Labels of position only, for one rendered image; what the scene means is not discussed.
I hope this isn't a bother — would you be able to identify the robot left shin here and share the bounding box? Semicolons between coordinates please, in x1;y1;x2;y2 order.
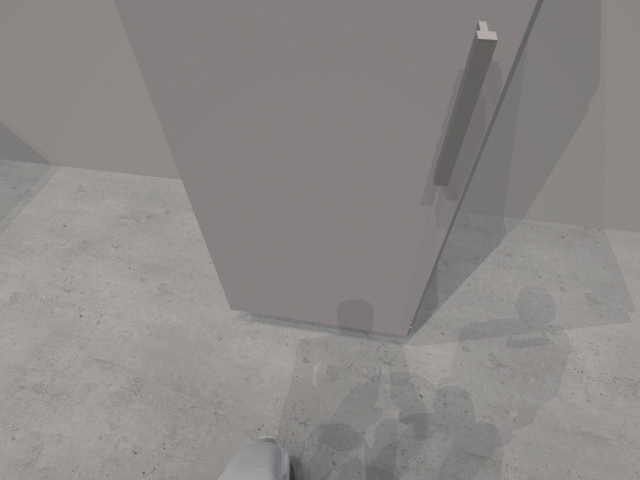
257;436;280;447

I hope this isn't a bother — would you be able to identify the robot left thigh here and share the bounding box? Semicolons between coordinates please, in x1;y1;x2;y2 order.
219;442;290;480

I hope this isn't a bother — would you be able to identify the fridge door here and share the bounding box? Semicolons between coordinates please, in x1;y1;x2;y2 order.
114;0;538;336

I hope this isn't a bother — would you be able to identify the handle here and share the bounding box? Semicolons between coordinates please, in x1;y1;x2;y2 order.
433;21;498;187

